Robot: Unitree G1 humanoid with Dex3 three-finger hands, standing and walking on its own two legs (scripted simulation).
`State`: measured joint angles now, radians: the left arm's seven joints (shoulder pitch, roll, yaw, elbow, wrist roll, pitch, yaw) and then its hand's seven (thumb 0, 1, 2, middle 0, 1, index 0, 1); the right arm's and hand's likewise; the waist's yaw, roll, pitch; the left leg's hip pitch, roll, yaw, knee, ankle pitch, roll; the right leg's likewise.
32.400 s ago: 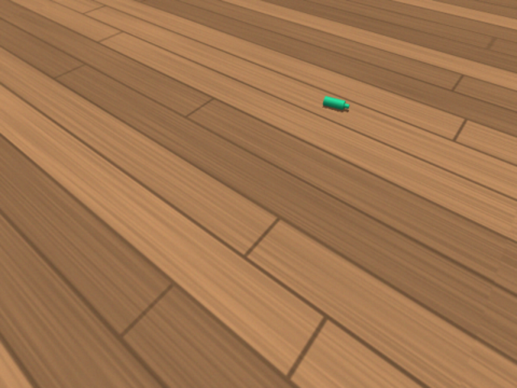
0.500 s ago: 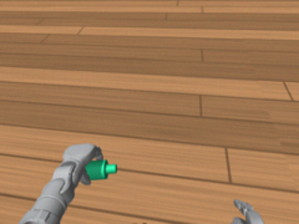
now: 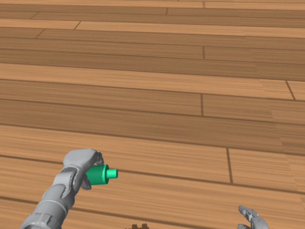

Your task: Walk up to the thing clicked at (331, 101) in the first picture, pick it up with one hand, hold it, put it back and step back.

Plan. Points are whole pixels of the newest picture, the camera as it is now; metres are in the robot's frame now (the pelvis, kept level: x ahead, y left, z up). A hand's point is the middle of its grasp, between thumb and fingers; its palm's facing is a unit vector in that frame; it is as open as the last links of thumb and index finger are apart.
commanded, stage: crouch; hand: left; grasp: from above
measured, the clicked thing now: (91, 175) +0.30 +0.22 -0.11
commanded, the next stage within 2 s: lower in 1.70 s
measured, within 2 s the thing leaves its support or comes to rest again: neither
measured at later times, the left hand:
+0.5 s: hand (98, 180) +0.34 +0.25 -0.28, palm faces -0.43 +0.01 -0.90, open 8.8 cm
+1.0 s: hand (107, 186) +0.38 +0.27 -0.49, palm faces -0.45 -0.04 -0.89, open 8.8 cm
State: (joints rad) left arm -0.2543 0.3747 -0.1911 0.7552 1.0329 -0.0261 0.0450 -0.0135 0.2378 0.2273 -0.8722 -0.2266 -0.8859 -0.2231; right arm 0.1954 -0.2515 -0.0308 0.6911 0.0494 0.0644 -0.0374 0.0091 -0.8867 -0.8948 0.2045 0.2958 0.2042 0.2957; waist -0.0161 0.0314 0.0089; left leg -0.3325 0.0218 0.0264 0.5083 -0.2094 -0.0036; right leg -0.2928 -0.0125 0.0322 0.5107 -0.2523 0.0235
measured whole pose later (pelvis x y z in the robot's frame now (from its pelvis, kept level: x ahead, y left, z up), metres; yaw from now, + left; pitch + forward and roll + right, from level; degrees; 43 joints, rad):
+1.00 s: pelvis -0.06 +0.01 -0.32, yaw -4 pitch +38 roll -7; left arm -0.81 0.62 0.11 1.30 1.26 -0.19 0.39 -0.02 0.18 0.34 -0.85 -0.29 -0.86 -0.29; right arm 0.16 -0.24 -0.01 0.76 -0.12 -0.07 0.09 0.00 -0.90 -0.90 0.21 0.30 0.21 0.29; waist -0.17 0.02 -0.15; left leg -2.05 0.03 -0.10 2.01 -0.64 0.00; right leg -1.94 0.03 -0.04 1.97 -0.71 0.04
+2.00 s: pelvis -0.07 +0.00 -0.43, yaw -9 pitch +34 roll -9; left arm -0.94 0.84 0.18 1.46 1.28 -0.25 0.37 -0.02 0.21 0.26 -0.88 -0.25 -0.89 -0.25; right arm 0.10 -0.27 0.09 0.75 -0.16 -0.04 0.14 0.00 -0.91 -0.90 0.21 0.30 0.20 0.30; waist -0.23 -0.04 0.00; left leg -2.32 0.04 -0.18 2.38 -0.66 -0.02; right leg -2.20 0.07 -0.09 2.31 -0.72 0.05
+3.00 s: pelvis -0.06 +0.01 -0.47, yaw -14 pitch +28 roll -13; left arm -0.96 0.98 0.20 1.62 1.29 -0.27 0.54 -0.02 0.21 0.24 -0.87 -0.28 -0.88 -0.28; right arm 0.04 -0.30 0.24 0.72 -0.24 -0.13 0.18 0.00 -0.89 -0.89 0.21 0.30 0.21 0.30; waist -0.30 -0.13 0.13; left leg -2.37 0.05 -0.27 2.55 -0.69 -0.02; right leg -2.23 0.11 -0.15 2.42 -0.71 0.07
